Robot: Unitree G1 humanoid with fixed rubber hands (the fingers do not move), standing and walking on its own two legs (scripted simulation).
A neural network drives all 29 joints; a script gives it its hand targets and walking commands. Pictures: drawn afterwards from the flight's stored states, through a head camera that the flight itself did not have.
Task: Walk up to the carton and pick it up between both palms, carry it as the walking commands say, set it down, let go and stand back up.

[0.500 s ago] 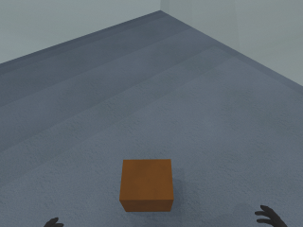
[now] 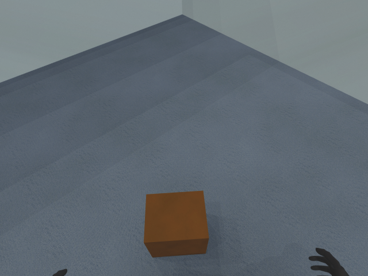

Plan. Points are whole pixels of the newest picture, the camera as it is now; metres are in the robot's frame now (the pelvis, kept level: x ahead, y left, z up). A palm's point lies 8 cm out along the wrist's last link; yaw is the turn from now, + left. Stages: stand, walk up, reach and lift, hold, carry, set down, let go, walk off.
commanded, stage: walk up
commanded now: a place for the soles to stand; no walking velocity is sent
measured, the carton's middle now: (177, 225) +0.44 +0.06 -0.65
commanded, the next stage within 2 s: none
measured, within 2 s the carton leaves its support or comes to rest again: neither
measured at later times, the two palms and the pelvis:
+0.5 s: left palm out of the picture +0.11 +0.32 -0.10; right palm out of the picture +0.09 -0.32 -0.11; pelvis +0.00 +0.00 +0.00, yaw -3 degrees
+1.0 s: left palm out of the picture +0.12 +0.36 -0.11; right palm out of the picture +0.12 -0.31 -0.10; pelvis +0.02 +0.03 -0.02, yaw -6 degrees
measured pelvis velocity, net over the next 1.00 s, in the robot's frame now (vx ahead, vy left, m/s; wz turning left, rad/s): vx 0.02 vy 0.03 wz -0.10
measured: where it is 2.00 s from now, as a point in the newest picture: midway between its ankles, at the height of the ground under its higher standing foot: outside the picture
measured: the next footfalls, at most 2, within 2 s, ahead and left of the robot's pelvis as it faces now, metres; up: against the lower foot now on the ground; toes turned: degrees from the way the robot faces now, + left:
none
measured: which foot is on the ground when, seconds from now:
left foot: down 0.00-1.00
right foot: down 0.00-1.00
